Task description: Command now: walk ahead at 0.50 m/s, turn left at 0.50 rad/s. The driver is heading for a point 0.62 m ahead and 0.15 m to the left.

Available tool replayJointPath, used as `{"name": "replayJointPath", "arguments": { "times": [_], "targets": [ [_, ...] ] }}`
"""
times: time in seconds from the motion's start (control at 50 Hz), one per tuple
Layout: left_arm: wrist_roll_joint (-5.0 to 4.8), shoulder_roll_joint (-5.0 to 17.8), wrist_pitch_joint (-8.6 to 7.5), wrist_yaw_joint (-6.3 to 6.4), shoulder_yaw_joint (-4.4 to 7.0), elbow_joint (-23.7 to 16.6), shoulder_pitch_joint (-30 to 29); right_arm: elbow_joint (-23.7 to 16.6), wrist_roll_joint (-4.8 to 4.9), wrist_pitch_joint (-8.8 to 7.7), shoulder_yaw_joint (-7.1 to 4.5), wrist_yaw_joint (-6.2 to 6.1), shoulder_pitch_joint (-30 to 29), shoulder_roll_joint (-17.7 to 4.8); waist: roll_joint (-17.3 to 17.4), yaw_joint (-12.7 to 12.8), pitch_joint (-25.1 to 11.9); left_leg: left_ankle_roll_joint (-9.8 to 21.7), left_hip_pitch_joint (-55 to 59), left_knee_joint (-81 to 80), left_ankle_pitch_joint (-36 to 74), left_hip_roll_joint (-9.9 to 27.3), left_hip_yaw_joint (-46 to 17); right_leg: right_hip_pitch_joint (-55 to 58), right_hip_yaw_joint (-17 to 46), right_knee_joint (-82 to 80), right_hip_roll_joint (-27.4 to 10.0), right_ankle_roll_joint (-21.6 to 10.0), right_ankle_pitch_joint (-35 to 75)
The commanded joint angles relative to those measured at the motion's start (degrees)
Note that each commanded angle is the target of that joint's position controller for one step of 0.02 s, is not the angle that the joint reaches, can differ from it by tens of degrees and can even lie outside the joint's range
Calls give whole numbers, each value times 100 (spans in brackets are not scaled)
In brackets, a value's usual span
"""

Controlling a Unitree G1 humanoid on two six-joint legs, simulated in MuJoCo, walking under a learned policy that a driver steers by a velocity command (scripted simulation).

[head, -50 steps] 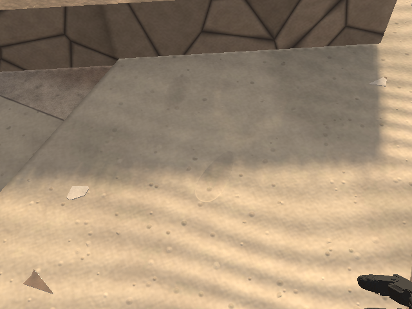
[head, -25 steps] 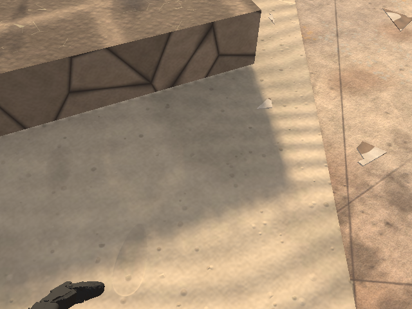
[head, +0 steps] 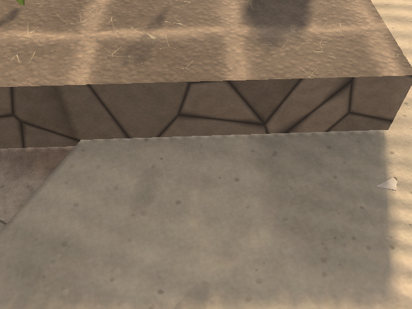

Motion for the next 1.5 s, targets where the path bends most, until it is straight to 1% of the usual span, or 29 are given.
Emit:
{"name": "replayJointPath", "arguments": {
  "times": [0.02,0.06,0.1,0.12,0.14,0.16,0.18,0.2,0.22,0.3,0.4,0.46,0.56,0.58,0.6,0.62,0.64,0.66,0.68,0.72,0.82,0.94,0.96,0.98,1.0,1.04,1.06,1.24,1.5],
  "targets": [
    [-94,1043,55,55,273,-222,-65,-674,2,-74,-58,110,-691,-338,-497,-39,415,230,-192,-334,-502,-71,262,146,328,-14,-1846,-738,3122],
    [-119,1223,145,99,319,-239,-158,-709,3,-43,-165,130,-368,-534,-718,-309,41,462,552,-326,-1125,-464,640,299,164,819,-1822,-596,5099],
    [-145,1233,223,144,291,-289,-285,-360,33,-15,-475,42,1153,-1062,-605,-1151,-795,841,2774,-781,-962,-951,722,-420,-78,2969,-1483,-288,5504],
    [40,863,162,146,148,-418,-97,-221,50,50,-651,-98,1863,-1634,367,-1274,-1326,1233,4516,-839,-676,46,-899,-2022,-79,4856,-1127,2,2761],
    [80,252,-29,63,-61,-725,207,-413,69,-15,-655,-89,1512,-1965,1432,-665,-2036,2444,6071,-1822,-1912,1299,-4318,-4291,902,6756,177,322,-1600],
    [-126,798,-246,-28,34,-781,-447,-484,22,-70,-508,-54,1630,-1450,532,-1119,-2137,2211,6090,-2332,-2234,1324,-4424,-4900,1904,6973,-101,157,-1463],
    [-278,876,-343,-64,47,-933,-858,-455,-10,-131,-440,-62,1482,-1183,319,-1086,-1384,1978,5484,-2332,-1960,1146,-3589,-5158,1832,6737,-325,15,-1013],
    [-184,792,-378,-24,27,-907,-885,-491,1,-168,-392,-64,1116,-1045,-235,-775,-838,1776,4560,-2331,-1342,891,-2924,-4924,1811,6165,-591,-13,-579],
    [-20,863,-351,19,77,-856,-874,-564,-12,-181,-332,-90,771,-828,-225,-568,-617,1660,3875,-2385,-774,688,-2444,-4523,1810,5657,-764,27,-341],
    [89,687,-112,16,73,-876,-741,-686,-62,-211,-332,-204,599,-887,-68,-279,-351,1684,2690,-2709,347,360,-1767,-3908,1661,4763,-782,324,160],
    [61,404,-116,-28,-64,-1147,-1799,-554,10,-142,-384,-333,961,-1044,145,-666,-128,1260,2269,-2613,-214,-105,-1278,-3519,1551,2598,-389,498,1938],
    [-35,514,-178,-107,-46,-1273,-2208,-443,47,-92,-397,-348,1253,-1069,226,-835,-101,1175,2457,-2400,-653,31,-1627,-3274,1636,1981,-213,454,2198],
    [67,853,-315,-138,140,-1162,-1537,-547,29,60,-389,-420,1069,-923,490,-343,-420,680,3054,-861,503,-161,-2117,-2258,1590,1099,-44,4,1922],
    [163,1074,-342,-99,200,-1125,-1021,-684,-16,50,-308,-416,1010,-677,291,-109,-1005,424,2668,147,270,-481,-1875,-1099,1942,1219,-618,-293,2645],
    [262,1453,-300,-48,263,-1127,-449,-797,-152,40,-195,-426,1521,-322,-956,-191,-1861,45,1390,1888,-2520,-1110,-1230,737,3310,1661,-2020,-888,4575],
    [162,1462,-167,-97,284,-962,-213,-845,-16,14,-182,-399,2220,-553,-2385,-415,-2492,-187,141,3238,-4319,-1245,-960,1539,5304,1336,-2998,-1748,3900],
    [83,970,-95,-85,163,-1147,-507,-646,43,70,-308,-411,2086,-1038,-1455,-307,-1975,-348,-135,3795,-3865,-864,-1114,991,4921,1137,-2695,-1598,3040],
    [85,696,-15,-53,71,-1204,-759,-733,26,152,-353,-428,1476,-1171,-998,-200,-1362,-436,-222,3841,-3458,-729,-830,329,3962,1078,-2346,-1357,2854],
    [106,584,43,-54,3,-1186,-1009,-775,-15,243,-354,-453,1169,-1097,-674,-262,-947,-499,-85,3644,-3253,-587,-690,-375,3343,991,-2019,-1266,3070],
    [144,611,88,-64,-18,-1056,-1274,-815,-30,362,-296,-460,1161,-767,-830,-523,-538,-494,554,2875,-3046,-409,-513,-1460,2595,707,-1587,-1159,3219],
    [67,816,136,-58,40,-802,-1524,-824,-133,349,-107,-436,1004,-395,-998,-550,-949,-485,1708,851,-2130,-358,-206,-1684,1904,566,-1531,-1338,3995],
    [-65,704,303,-80,-82,-493,-1367,-835,-184,376,-138,-346,666,-575,-867,-555,-638,-89,3069,-1465,-939,-504,0,-2113,1865,811,-1259,-836,1126],
    [5,513,279,-104,-166,-400,-1161,-927,-239,369,-152,-371,592,-725,-602,-510,-609,89,3475,-1752,-385,-125,-460,-2399,1768,983,-1062,-453,526],
    [182,341,242,-148,-232,-416,-892,-1067,-288,379,-195,-430,465,-1122,332,-182,-683,428,3667,-1744,607,707,-1326,-2665,1284,1658,-535,-56,-305],
    [160,237,274,-103,-257,-378,-730,-1001,-321,352,-118,-397,177,-848,944,-37,-728,831,2703,-1950,-575,835,-1486,-2020,1174,1495,-394,141,-358],
    [166,575,349,-40,-194,-325,-1080,-1022,-313,251,-32,-301,-85,-472,627,-193,-346,420,2324,-1921,-1628,168,-1021,-1718,1159,1388,-395,261,384],
    [146,663,386,-9,-169,-244,-1052,-1016,-300,214,-45,-279,-21,-556,496,-246,-217,285,2299,-1844,-1511,17,-874,-1775,1160,1386,-411,231,437],
    [72,605,412,4,-188,80,-994,-854,-218,152,-42,-299,148,-484,-126,-293,-397,246,2772,-1317,23,-162,-611,-1615,1222,1330,-520,197,1064],
    [52,646,532,155,-168,584,-977,-280,-191,120,-89,-332,224,-441,-178,-240,-269,178,2731,-1447,-82,-292,-445,-1411,1232,1243,-543,193,1000]
  ]
}}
